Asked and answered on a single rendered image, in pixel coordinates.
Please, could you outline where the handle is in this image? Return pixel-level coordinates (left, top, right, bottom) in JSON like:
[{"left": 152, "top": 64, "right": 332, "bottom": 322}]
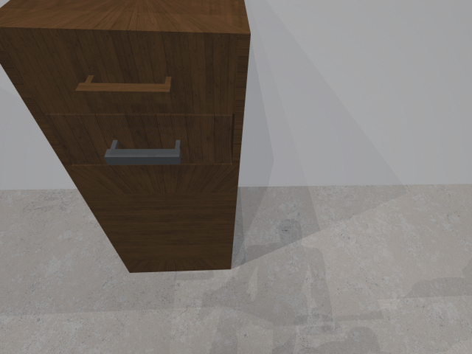
[
  {"left": 105, "top": 140, "right": 181, "bottom": 165},
  {"left": 75, "top": 83, "right": 173, "bottom": 104}
]

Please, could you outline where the cabinet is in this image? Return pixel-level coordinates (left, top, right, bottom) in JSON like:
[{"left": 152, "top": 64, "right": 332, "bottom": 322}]
[{"left": 0, "top": 0, "right": 251, "bottom": 273}]

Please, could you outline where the drawer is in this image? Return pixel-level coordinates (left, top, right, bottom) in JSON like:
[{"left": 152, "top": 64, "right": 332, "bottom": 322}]
[{"left": 44, "top": 113, "right": 232, "bottom": 164}]

